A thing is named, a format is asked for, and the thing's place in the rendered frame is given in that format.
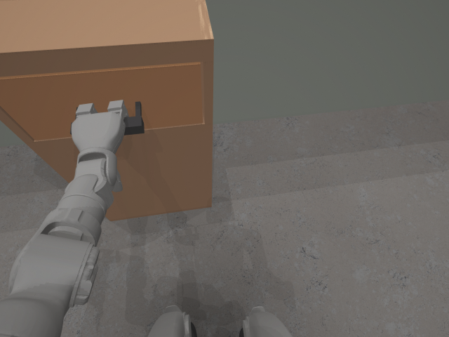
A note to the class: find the cabinet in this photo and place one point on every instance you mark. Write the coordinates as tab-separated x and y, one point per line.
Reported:
164	170

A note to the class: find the robot right shin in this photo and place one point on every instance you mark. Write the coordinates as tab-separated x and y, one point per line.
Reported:
257	309

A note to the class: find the robot left upper arm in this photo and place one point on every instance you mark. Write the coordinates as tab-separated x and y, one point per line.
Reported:
55	274

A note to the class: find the robot left forearm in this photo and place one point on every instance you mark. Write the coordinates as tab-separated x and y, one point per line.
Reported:
83	207

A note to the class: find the drawer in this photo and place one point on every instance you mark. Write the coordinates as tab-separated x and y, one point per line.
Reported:
44	105

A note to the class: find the robot left shin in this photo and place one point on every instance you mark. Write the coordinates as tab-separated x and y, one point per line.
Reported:
172	308

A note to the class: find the left robot hand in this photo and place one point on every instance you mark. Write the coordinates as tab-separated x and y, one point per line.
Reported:
104	130

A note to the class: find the robot shin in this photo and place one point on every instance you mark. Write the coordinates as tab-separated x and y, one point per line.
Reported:
257	309
172	308

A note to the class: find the handle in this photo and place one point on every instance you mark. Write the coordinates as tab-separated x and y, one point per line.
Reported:
134	125

